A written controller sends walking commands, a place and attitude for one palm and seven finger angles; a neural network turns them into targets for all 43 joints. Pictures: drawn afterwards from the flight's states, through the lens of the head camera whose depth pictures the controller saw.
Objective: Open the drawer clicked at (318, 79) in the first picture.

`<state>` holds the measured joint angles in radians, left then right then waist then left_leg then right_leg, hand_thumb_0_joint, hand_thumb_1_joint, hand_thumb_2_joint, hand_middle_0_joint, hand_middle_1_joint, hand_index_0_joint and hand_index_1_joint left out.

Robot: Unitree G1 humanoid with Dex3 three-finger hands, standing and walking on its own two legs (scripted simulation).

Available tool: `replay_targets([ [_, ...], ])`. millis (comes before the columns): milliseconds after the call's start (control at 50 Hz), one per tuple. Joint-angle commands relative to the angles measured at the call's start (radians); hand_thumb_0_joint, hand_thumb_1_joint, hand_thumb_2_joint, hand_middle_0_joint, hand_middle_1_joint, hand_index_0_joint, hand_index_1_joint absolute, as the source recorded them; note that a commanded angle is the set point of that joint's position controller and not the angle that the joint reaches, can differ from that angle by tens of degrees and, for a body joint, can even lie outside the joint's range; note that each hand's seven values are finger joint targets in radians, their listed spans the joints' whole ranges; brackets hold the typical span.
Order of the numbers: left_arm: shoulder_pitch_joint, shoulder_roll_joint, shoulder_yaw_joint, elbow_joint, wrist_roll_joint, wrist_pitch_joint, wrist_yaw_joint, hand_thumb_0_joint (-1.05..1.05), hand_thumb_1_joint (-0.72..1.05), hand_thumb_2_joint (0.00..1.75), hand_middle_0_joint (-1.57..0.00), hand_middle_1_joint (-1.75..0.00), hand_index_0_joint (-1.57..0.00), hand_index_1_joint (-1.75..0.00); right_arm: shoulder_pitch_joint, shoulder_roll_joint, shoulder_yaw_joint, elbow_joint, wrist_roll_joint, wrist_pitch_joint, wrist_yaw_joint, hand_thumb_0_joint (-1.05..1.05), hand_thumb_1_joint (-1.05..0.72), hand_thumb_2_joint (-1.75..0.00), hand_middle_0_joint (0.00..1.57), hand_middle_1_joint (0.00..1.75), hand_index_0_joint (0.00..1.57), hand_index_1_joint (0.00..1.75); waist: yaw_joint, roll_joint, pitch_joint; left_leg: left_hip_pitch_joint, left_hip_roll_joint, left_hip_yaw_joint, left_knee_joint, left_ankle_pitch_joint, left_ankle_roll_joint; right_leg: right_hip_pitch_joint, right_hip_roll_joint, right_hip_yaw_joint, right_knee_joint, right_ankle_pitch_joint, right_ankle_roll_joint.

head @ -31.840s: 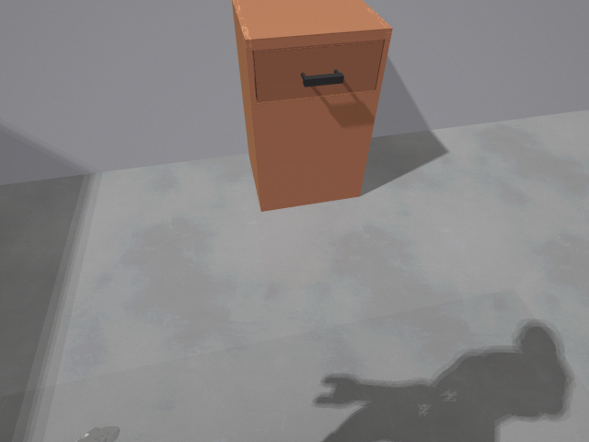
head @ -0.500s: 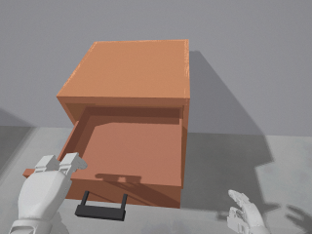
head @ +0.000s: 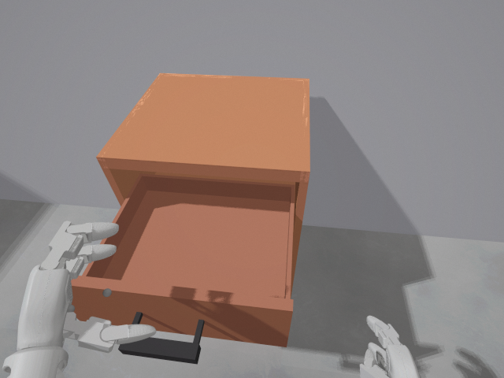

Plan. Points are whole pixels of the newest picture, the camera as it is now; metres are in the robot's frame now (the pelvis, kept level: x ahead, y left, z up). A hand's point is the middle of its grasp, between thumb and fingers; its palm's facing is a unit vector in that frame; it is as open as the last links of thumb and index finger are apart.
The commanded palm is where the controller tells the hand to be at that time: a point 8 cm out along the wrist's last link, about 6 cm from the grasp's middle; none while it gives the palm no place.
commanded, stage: draw the hand back to the body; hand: left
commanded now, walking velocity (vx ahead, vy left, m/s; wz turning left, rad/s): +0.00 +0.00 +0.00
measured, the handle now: (164, 335) +0.21 +0.19 -0.11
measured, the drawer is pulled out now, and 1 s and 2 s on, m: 0.30 0.30 0.30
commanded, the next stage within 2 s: step back with the hand held close in 0.74 s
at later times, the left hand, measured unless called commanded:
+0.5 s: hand (80, 284) +0.18 +0.22 +0.16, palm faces +0.38 -0.82 -0.42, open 9.0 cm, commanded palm +0.13 +0.26 +0.18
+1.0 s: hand (77, 278) +0.18 +0.22 +0.17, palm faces +0.37 -0.79 -0.49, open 7.5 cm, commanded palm +0.12 +0.26 +0.18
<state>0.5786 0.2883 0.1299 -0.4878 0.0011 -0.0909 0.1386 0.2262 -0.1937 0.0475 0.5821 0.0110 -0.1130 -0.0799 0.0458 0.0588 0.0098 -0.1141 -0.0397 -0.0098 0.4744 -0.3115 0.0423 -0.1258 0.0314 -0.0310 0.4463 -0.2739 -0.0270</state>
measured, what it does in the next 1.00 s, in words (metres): stands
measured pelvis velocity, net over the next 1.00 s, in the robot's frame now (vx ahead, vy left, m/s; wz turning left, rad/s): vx -0.02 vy -0.02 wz -0.02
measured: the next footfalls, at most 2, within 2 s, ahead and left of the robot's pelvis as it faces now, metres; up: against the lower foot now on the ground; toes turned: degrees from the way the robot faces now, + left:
none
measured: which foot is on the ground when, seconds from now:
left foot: down 0.00-1.00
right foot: down 0.00-1.00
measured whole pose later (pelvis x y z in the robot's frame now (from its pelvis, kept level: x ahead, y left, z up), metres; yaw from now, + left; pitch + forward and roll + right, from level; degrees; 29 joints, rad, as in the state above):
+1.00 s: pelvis -0.02 -0.02 +0.00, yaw -1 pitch -1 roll -1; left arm 0.57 0.35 0.36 -0.49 -0.04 -0.18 0.12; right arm 0.16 -0.23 0.00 0.58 0.02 -0.06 -0.06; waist 0.02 0.08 0.03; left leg -0.17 0.00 0.00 0.45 -0.27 0.02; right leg -0.17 0.07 -0.03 0.38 -0.20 -0.05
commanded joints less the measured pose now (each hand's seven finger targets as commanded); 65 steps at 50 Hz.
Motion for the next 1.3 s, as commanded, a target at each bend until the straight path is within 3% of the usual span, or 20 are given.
replay_targets([
  [0,-0.039,0.156,0.151,-0.213,-0.038,-0.071,0.004,0.00,-0.01,0.51,-0.26,-0.88,-0.26,-0.88,-0.153,-0.107,-0.041,-0.148,-0.004,-0.076,0.003,0.00,-0.90,-0.90,0.20,0.30,0.20,0.30,0.008,0.028,-0.032,-0.011,0.092,-0.032,-0.093,0.347,-0.042,0.014,-0.058,0.001,-0.072,0.221,-0.017],
  [100,-0.012,0.165,0.188,-0.223,-0.051,-0.076,-0.010,0.00,0.17,0.58,-0.25,-0.77,-0.25,-0.77,-0.163,-0.113,-0.055,-0.140,-0.002,-0.068,0.007,0.00,-0.90,-0.90,0.20,0.30,0.20,0.30,0.010,0.007,-0.095,0.018,0.091,-0.019,-0.084,0.381,-0.032,0.041,-0.058,0.013,-0.077,0.275,-0.012],
  [220,-0.035,0.191,0.233,-0.216,-0.057,-0.075,-0.006,0.00,0.37,0.68,-0.24,-0.64,-0.24,-0.64,-0.172,-0.116,-0.063,-0.127,-0.001,-0.059,0.002,0.00,-0.90,-0.90,0.20,0.30,0.20,0.30,0.009,-0.028,-0.102,0.030,0.086,-0.012,-0.085,0.351,-0.021,0.039,-0.061,0.025,-0.096,0.283,-0.007],
  [360,-0.077,0.209,0.256,-0.225,-0.060,-0.077,-0.001,0.00,0.62,0.78,-0.22,-0.48,-0.22,-0.48,-0.186,-0.115,-0.062,-0.124,0.004,-0.061,-0.003,0.00,-0.90,-0.90,0.20,0.30,0.20,0.30,0.007,0.022,-0.065,0.031,0.080,-0.011,-0.096,0.303,-0.018,0.022,-0.061,0.038,-0.117,0.240,-0.009],
  [400,-0.070,0.207,0.262,-0.213,-0.065,-0.077,-0.002,0.00,0.69,0.81,-0.22,-0.43,-0.22,-0.43,-0.186,-0.115,-0.065,-0.125,0.004,-0.058,-0.003,0.00,-0.90,-0.90,0.20,0.30,0.20,0.30,0.009,-0.026,-0.062,0.032,0.082,-0.012,-0.099,0.295,-0.016,0.023,-0.060,0.034,-0.118,0.235,-0.005],
  [440,-0.074,0.215,0.277,-0.196,-0.065,-0.076,-0.004,0.00,0.76,0.84,-0.21,-0.39,-0.21,-0.39,-0.196,-0.118,-0.066,-0.119,0.004,-0.059,-0.003,0.00,-0.90,-0.90,0.20,0.30,0.20,0.30,0.012,0.010,-0.054,0.035,0.077,-0.005,-0.097,0.288,-0.013,0.015,-0.060,0.047,-0.134,0.236,-0.007],
  [520,-0.071,0.200,0.260,-0.176,-0.068,-0.075,-0.010,0.00,0.90,0.90,-0.20,-0.30,-0.20,-0.30,-0.194,-0.119,-0.068,-0.122,0.003,-0.050,0.002,0.00,-0.90,-0.90,0.20,0.30,0.20,0.30,0.010,-0.039,-0.053,0.029,0.079,-0.002,-0.099,0.271,-0.007,0.016,-0.064,0.043,-0.134,0.224,0.000],
  [640,-0.098,0.227,0.274,-0.210,-0.066,-0.079,-0.006,0.00,0.90,0.90,-0.20,-0.30,-0.20,-0.30,-0.204,-0.119,-0.065,-0.120,0.004,-0.056,0.001,0.00,-0.90,-0.90,0.20,0.30,0.20,0.30,0.011,0.022,-0.054,0.033,0.073,-0.005,-0.096,0.261,-0.010,0.012,-0.062,0.058,-0.145,0.210,-0.005],
  [700,-0.063,0.208,0.267,-0.187,-0.072,-0.077,-0.004,0.00,0.90,0.90,-0.20,-0.30,-0.20,-0.30,-0.201,-0.111,-0.068,-0.121,0.004,-0.055,-0.001,0.00,-0.90,-0.90,0.20,0.30,0.20,0.30,0.011,-0.032,-0.062,0.034,0.075,-0.002,-0.094,0.265,-0.006,0.022,-0.064,0.056,-0.136,0.225,0.000],
  [740,-0.082,0.227,0.281,-0.211,-0.068,-0.081,-0.004,0.00,0.90,0.90,-0.20,-0.30,-0.20,-0.30,-0.202,-0.117,-0.067,-0.117,0.003,-0.058,0.001,0.00,-0.90,-0.90,0.20,0.30,0.20,0.30,0.012,0.016,-0.079,0.044,0.072,0.000,-0.091,0.280,-0.010,0.026,-0.063,0.060,-0.140,0.240,-0.004],
  [820,-0.063,0.209,0.270,-0.180,-0.070,-0.080,-0.006,0.00,0.90,0.90,-0.20,-0.30,-0.20,-0.30,-0.199,-0.116,-0.069,-0.115,0.004,-0.053,0.002,0.00,-0.90,-0.90,0.20,0.30,0.20,0.30,0.012,-0.031,-0.068,0.034,0.073,-0.001,-0.095,0.274,-0.006,0.025,-0.064,0.051,-0.135,0.231,0.001],
  [840,-0.257,0.369,0.438,-0.286,-0.071,-0.144,0.006,0.00,0.90,0.90,-0.20,-0.30,-0.20,-0.30,-0.155,-0.139,-0.057,-0.171,0.022,-0.036,0.009,0.00,-0.90,-0.90,0.20,0.30,0.20,0.30,-0.026,0.060,0.060,-0.024,0.070,-0.035,-0.078,0.167,0.001,-0.107,-0.110,0.185,-0.195,0.237,-0.012],
  [860,-0.179,0.323,0.418,-0.239,-0.049,-0.159,0.012,0.00,0.90,0.90,-0.20,-0.30,-0.20,-0.30,-0.154,-0.123,-0.070,-0.138,-0.001,-0.027,0.001,0.00,-0.90,-0.90,0.20,0.30,0.20,0.30,-0.035,-0.028,0.054,-0.039,0.082,-0.076,-0.067,0.164,-0.002,-0.087,-0.122,0.198,-0.184,0.280,-0.018],
  [880,-0.070,0.233,0.353,-0.154,-0.048,-0.151,-0.001,0.00,0.90,0.90,-0.20,-0.30,-0.20,-0.30,-0.152,-0.133,-0.081,-0.137,0.002,-0.015,0.009,0.00,-0.90,-0.90,0.20,0.30,0.20,0.30,-0.039,-0.105,0.000,-0.013,0.081,-0.057,-0.040,0.171,0.003,-0.086,-0.135,0.196,-0.178,0.283,-0.005],
  [900,-0.016,0.197,0.319,-0.130,-0.044,-0.144,-0.007,0.00,0.90,0.90,-0.20,-0.30,-0.20,-0.30,-0.158,-0.136,-0.086,-0.148,0.005,-0.003,0.016,0.00,-0.90,-0.90,0.20,0.30,0.20,0.30,-0.039,-0.119,-0.030,0.000,0.084,-0.046,-0.026,0.186,0.006,-0.085,-0.144,0.195,-0.169,0.304,0.003],
  [980,0.054,0.189,0.302,-0.179,-0.032,-0.145,0.001,0.00,0.90,0.90,-0.20,-0.30,-0.20,-0.30,-0.161,-0.138,-0.101,-0.177,0.006,0.020,0.019,0.00,-0.90,-0.90,0.20,0.30,0.20,0.30,-0.044,-0.071,-0.107,-0.026,0.108,-0.050,-0.037,0.269,0.004,-0.052,-0.140,0.160,-0.099,0.359,0.007],
  [1020,0.075,0.215,0.324,-0.215,-0.028,-0.145,0.016,0.00,0.90,0.90,-0.20,-0.30,-0.20,-0.30,-0.156,-0.136,-0.108,-0.188,0.006,0.030,0.016,0.00,-0.90,-0.90,0.20,0.30,0.20,0.30,-0.048,-0.090,-0.144,-0.054,0.123,-0.064,-0.028,0.336,0.003,-0.023,-0.136,0.146,-0.064,0.403,0.006],
  [1100,0.111,0.259,0.362,-0.289,-0.035,-0.154,0.028,0.00,0.90,0.90,-0.20,-0.30,-0.20,-0.30,-0.157,-0.129,-0.111,-0.203,0.015,0.035,0.015,0.00,-0.90,-0.90,0.20,0.30,0.20,0.30,-0.050,-0.042,-0.196,-0.108,0.136,-0.080,-0.013,0.390,0.001,0.010,-0.145,0.140,-0.006,0.442,-0.006],
  [1140,0.110,0.299,0.392,-0.334,-0.037,-0.159,0.033,0.00,0.90,0.90,-0.20,-0.30,-0.20,-0.30,-0.167,-0.131,-0.112,-0.204,0.014,0.031,0.010,0.00,-0.90,-0.90,0.20,0.30,0.20,0.30,-0.049,0.003,-0.204,-0.124,0.147,-0.091,-0.025,0.395,0.003,-0.004,-0.136,0.133,0.015,0.423,-0.006],
  [1280,0.142,0.260,0.374,-0.334,-0.038,-0.157,0.043,0.00,0.90,0.90,-0.20,-0.30,-0.20,-0.30,-0.143,-0.131,-0.108,-0.201,0.000,0.010,0.006,0.00,-0.90,-0.90,0.20,0.30,0.20,0.30,-0.049,0.057,-0.159,-0.279,0.198,-0.143,-0.095,0.301,0.021,0.002,-0.081,0.081,0.107,0.210,0.009],
])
